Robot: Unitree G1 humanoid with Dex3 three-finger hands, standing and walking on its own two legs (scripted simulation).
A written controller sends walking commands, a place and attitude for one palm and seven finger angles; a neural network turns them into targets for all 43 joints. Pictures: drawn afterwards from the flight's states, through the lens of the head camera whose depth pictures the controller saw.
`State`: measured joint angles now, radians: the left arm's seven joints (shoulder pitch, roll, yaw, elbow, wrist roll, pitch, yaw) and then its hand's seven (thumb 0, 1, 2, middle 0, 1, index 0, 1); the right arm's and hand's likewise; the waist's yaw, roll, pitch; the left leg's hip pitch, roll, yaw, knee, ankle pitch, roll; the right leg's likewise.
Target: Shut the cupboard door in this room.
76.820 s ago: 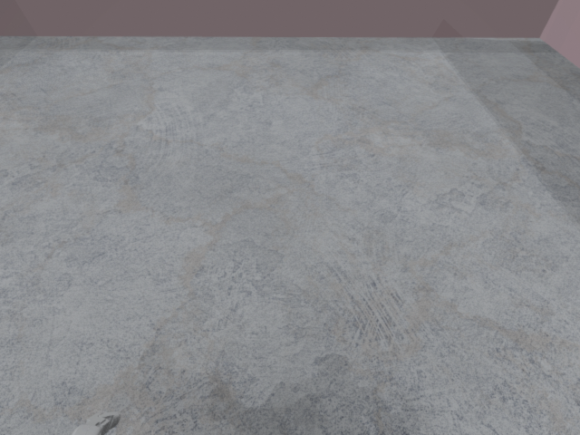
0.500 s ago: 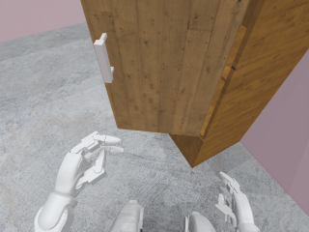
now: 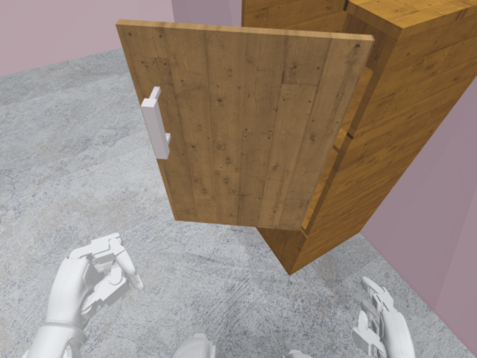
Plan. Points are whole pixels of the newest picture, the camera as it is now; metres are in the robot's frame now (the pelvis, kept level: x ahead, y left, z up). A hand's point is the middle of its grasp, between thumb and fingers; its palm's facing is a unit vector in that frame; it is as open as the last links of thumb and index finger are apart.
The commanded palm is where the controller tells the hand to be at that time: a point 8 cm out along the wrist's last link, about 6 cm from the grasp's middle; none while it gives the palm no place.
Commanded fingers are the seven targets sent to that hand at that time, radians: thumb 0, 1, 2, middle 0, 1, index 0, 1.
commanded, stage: raise the hand and make a fist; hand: left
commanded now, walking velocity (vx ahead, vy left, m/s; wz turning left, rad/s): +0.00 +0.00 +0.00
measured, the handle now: (159, 123) +0.50 +0.19 +0.10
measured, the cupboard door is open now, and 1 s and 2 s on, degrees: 55 55 55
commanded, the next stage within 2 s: bring the fist close to the handle in 0.74 s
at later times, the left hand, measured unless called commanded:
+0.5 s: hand (129, 256) +0.24 +0.17 +0.10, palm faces -0.03 -1.00 -0.03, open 3.1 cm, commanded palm +0.21 +0.23 +0.10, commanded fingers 0.00 0.90 0.90 -1.30 -1.50 -1.30 -1.50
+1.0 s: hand (125, 256) +0.24 +0.18 +0.10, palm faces +0.01 -1.00 -0.04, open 3.1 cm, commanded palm +0.22 +0.22 +0.10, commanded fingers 0.00 0.90 0.90 -1.30 -1.50 -1.30 -1.50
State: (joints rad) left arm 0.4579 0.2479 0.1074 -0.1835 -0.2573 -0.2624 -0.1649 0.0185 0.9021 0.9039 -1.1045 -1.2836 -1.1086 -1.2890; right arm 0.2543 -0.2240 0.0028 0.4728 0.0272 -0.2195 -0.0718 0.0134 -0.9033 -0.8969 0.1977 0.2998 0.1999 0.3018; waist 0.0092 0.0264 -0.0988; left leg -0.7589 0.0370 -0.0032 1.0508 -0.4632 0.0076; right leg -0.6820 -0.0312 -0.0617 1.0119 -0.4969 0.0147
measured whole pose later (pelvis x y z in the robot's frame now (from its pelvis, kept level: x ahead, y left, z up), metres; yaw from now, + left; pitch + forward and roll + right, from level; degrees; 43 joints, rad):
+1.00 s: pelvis -0.01 -0.01 +0.01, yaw +1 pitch +6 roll -1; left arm 0.25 0.25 0.16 0.00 -0.30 -0.28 -0.25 0.02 0.90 0.90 -1.30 -1.49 -1.30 -1.50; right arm 0.26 -0.25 0.03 0.55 0.04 -0.24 -0.07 0.01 -0.90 -0.90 0.20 0.30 0.20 0.30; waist 0.02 0.05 -0.06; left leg -0.65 0.04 -0.01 0.95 -0.41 -0.01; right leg -0.58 -0.03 -0.07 0.93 -0.46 0.00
